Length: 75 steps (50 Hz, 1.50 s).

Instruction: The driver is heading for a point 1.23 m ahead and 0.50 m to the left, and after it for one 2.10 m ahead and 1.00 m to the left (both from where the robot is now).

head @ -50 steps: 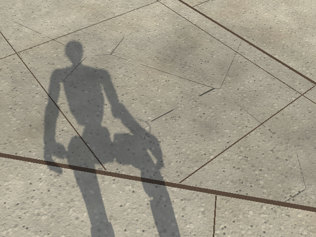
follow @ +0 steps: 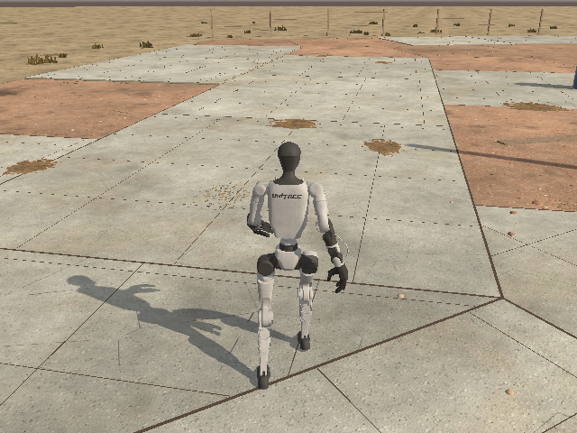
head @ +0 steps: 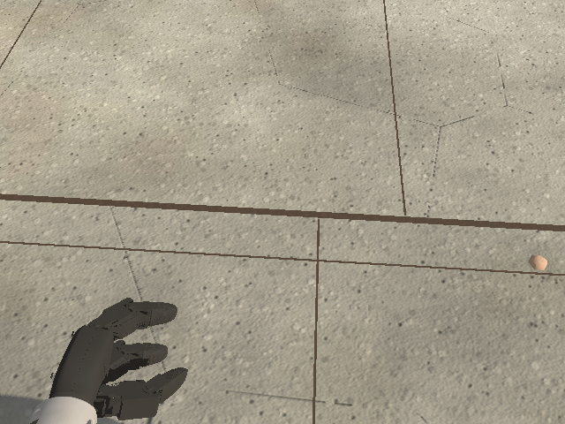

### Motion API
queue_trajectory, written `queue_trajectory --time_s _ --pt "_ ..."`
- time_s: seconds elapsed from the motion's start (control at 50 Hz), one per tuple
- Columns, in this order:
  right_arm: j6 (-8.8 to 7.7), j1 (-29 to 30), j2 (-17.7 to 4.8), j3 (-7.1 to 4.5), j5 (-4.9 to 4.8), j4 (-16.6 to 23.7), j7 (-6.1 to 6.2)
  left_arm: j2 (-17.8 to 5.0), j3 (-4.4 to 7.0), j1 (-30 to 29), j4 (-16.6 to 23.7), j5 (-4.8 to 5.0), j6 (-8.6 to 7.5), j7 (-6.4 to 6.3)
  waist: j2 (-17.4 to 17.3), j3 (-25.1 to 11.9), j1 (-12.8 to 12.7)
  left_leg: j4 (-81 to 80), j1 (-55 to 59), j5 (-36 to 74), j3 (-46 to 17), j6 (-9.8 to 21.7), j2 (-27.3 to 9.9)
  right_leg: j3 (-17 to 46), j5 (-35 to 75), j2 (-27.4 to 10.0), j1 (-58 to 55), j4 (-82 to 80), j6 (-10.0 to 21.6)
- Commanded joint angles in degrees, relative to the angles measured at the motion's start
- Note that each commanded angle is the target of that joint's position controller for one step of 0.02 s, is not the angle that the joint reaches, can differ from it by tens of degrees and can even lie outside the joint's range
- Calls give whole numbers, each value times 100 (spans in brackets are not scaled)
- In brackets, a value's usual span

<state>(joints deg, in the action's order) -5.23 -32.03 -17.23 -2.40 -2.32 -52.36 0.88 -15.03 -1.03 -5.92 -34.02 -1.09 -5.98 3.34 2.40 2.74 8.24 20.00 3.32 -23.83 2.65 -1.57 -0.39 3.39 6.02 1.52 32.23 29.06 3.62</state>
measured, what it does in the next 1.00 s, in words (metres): walks ahead, turning left: left foot, then right foot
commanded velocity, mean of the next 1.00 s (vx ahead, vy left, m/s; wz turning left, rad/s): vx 0.08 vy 0.00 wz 0.60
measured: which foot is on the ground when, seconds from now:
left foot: down 0.00-0.02, up 0.04-0.40, down 0.42-1.00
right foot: down 0.00-0.42, up 0.44-0.84, down 0.86-1.00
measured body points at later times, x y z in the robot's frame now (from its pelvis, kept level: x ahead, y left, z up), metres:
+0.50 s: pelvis +0.13 +0.06 +0.00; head +0.15 +0.10 +0.44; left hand +0.18 +0.39 -0.11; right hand +0.38 -0.16 -0.07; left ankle +0.14 +0.16 -0.73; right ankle +0.16 -0.10 -0.67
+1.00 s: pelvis +0.18 +0.05 +0.01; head +0.21 +0.04 +0.46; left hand +0.12 +0.34 -0.09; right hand +0.48 -0.03 -0.07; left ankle +0.14 +0.16 -0.72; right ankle +0.27 -0.03 -0.73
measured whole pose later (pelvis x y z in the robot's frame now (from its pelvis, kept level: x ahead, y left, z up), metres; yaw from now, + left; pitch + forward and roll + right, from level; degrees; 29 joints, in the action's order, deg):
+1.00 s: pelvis +0.18 +0.05 +0.01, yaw +36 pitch +0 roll +0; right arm 1.4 -7.2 -14.2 -1.7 1.8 -33.1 1.4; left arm -14.7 2.3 10.7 -44.4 0.1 -0.1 0.6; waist -2.2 1.9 -1.2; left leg 31.1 -16.9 -15.7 -7.6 -0.1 4.3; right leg 6.4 -13.6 3.1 16.3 30.4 0.5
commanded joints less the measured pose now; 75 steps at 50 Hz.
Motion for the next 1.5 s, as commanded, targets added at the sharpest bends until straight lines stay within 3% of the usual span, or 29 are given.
queue_trajectory --time_s 0.02,0.04,0.06,0.1,0.16,0.22,0.38,0.4,0.42,0.44,0.46,0.48,0.52,0.66,0.74,0.82,0.86,0.88,0.9,0.92,1.0,1.14,1.16,1.18,1.2,1.22,1.26,1.38,1.5 --pt "-112 1085 -944 -163 113 902 17 -1383 519 2234 -280 -250 62 -286 -316 -1554 -1781 2705 -2458 3295 -562 128 -256 670 3548 -1024 -4462 249 505" --pt "-15 -177 -109 83 134 792 -28 -1463 463 2226 -92 -413 186 -337 1116 -2998 -1240 5288 -3700 -1662 -730 -172 339 2448 5747 -3120 -5917 710 1655" --pt "71 -175 -768 -87 63 727 -34 -1113 433 2149 26 -185 310 -324 619 -3483 -1379 5762 -3651 -1714 -1271 -196 87 2290 5038 -2839 -5466 540 1639" --pt "252 542 -831 -206 -1 962 104 -730 385 1496 -61 111 361 -337 167 -2007 -1055 5484 -4335 -1024 -771 -352 -291 1362 3184 -2219 -4147 -52 1330" --pt "649 326 -456 -248 48 1043 238 -526 400 766 -127 -11 353 -346 546 -1067 -453 5398 -3524 -546 -533 -577 -547 570 1428 -2006 -1934 -1029 1207" --pt "774 763 -303 -260 118 1381 227 -656 512 454 -220 -28 299 -429 475 -845 -387 4479 -3303 186 -437 -474 -707 -91 744 -2009 -1381 -1350 1114" --pt "886 1503 -569 -401 141 1846 -165 -977 728 532 -538 290 419 -452 291 -801 -473 1830 -2115 1361 179 257 -373 -1091 -637 -2083 -1864 -536 358" --pt "886 1427 -663 -468 182 1826 -131 -861 720 715 -631 324 443 -429 47 -761 -472 1472 -1807 1543 178 428 -210 -1246 -1117 -1892 -1769 -32 88" --pt "859 1194 -1013 -601 233 1793 -63 -689 701 1081 -764 250 497 -387 -858 -556 -470 858 -1345 3060 -448 717 -383 -1567 -2030 -1431 -1256 1133 -302" --pt "818 1242 -1862 -771 247 2023 26 -591 667 1201 -529 3 559 -377 -2702 -291 -743 364 -692 4740 -2816 1633 -1657 -1677 -4414 -484 579 3140 -907" --pt "640 1181 -1822 -712 425 2179 -66 -720 673 744 -332 -48 564 -425 -2083 -1053 -451 42 -672 3939 -3743 2268 -1988 -276 -4599 -94 967 4186 -858" --pt "514 1284 -1686 -686 411 2175 -126 -821 704 502 -270 87 565 -466 -1438 -1068 -426 -113 -684 3153 -3406 2097 -1816 46 -4120 -136 1126 4380 -676" --pt "504 1865 -1292 -586 154 2265 -35 -873 741 615 -385 65 546 -570 -852 -869 -752 -23 -921 2452 -2861 1536 -1380 275 -3166 -301 1138 3906 -523" --pt "712 2098 -1180 -576 145 2539 236 -565 634 644 -546 133 489 -478 -857 -1185 -810 211 -1140 2538 -2794 1317 -810 441 -2416 198 178 2025 -782" --pt "782 2267 -1143 -567 183 2625 201 -696 659 844 -659 157 488 -410 -1141 -1125 -785 246 -1348 2027 -3048 1253 -754 471 -2328 199 -286 1399 -777" --pt "769 2302 -710 -323 280 2553 89 -661 595 1081 -705 107 447 -313 -1180 -1242 -672 621 -1581 2748 -2882 1268 -842 129 -2195 -151 -1247 844 -611" --pt "720 2154 -169 -96 347 2339 25 -328 452 1168 -731 -7 406 -214 -880 -1095 -768 618 -1905 1843 -2486 876 -502 237 -1023 -337 -2201 -571 -390" --pt "673 1793 -109 -79 473 2202 8 -582 452 986 -632 -95 408 -206 -171 -927 -446 1125 -1986 747 -1930 554 -33 1037 -348 -869 -2236 -824 -156" --pt "625 1428 -286 -140 528 2207 -18 -776 442 556 -551 -101 419 -236 608 -575 55 1102 -1674 156 -1373 231 377 1457 -503 -1191 -1487 -907 366" --pt "597 1850 -517 -198 531 2220 20 -766 467 419 -462 -46 439 -253 740 -323 -163 958 -1409 518 -1193 92 279 1748 -1609 -1144 -917 -1141 482" --pt "557 2574 -509 -301 373 2346 126 -1453 727 1046 -415 235 516 -362 767 -104 -683 1279 -1847 560 -751 109 452 2313 -2024 -1004 -1237 -1134 466" --pt "337 1954 -270 -407 171 1964 9 -1137 856 1000 -55 381 806 -496 650 -1036 -599 333 -1400 938 -827 112 364 2686 -135 -695 -2097 -237 457" --pt "360 1935 -528 -483 246 1918 5 -978 822 951 63 412 839 -508 147 -1078 -671 194 -797 1529 -1230 371 -140 2246 -726 -364 -1386 196 184" --pt "410 2043 -864 -564 365 1934 7 -894 791 1122 137 402 825 -490 -1121 -828 -856 -69 -481 2792 -2172 972 -1056 1304 -2387 295 -300 993 -190" --pt "395 2331 -787 -546 495 2061 22 -1034 854 1439 56 316 780 -441 -1718 -791 -953 -140 -447 3978 -2899 1648 -2104 707 -4066 402 221 2332 -499" --pt "387 2447 -568 -463 466 2161 61 -1329 968 1602 -59 266 774 -400 -1131 -767 -992 -59 -574 4321 -2646 1784 -2285 618 -4065 29 345 3377 -677" --pt "403 2745 -476 -422 308 2171 152 -1166 955 1642 -155 303 878 -380 -617 -506 -1082 75 -707 3927 -1658 1401 -1690 390 -3363 -223 539 3899 -875" --pt "544 2196 -866 -532 338 1923 196 -691 693 894 377 316 904 -192 -981 -530 -520 18 -279 4062 -526 1447 -1549 -342 -2756 -591 472 2656 -1033" --pt "462 2408 -1083 -640 95 1809 -42 -906 818 1158 471 301 1088 -113 -1218 -667 -731 560 -658 3869 245 1013 -1777 -930 -2403 -382 -946 952 -587"
Keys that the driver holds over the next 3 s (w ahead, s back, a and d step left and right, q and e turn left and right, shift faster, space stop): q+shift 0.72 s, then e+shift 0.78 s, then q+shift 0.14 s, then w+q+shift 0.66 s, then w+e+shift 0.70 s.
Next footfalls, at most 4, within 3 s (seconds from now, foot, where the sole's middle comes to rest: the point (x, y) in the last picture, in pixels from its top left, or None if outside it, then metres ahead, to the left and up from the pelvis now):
0.42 left None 0.18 0.18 -0.76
0.86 right None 0.30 0.00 -0.76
1.54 right None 0.26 -0.10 -0.76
2.22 left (136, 420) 0.49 0.28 -0.76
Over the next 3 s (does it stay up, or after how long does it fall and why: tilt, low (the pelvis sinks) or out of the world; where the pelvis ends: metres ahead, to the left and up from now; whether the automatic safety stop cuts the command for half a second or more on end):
stays up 0.97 0.55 0.01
